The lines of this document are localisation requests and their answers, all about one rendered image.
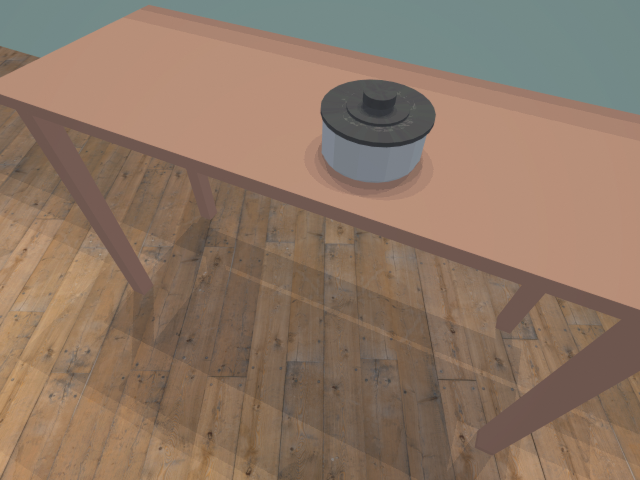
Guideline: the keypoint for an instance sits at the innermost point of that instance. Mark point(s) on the table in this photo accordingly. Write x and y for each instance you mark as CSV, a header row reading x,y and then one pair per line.
x,y
533,188

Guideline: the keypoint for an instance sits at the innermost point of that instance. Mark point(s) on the knob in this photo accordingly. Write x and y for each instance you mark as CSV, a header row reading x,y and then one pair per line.
x,y
379,96

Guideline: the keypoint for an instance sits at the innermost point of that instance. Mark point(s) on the pot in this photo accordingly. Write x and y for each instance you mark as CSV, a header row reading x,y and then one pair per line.
x,y
366,163

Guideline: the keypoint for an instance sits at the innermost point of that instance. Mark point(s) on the lid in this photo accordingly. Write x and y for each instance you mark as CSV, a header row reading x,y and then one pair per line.
x,y
409,120

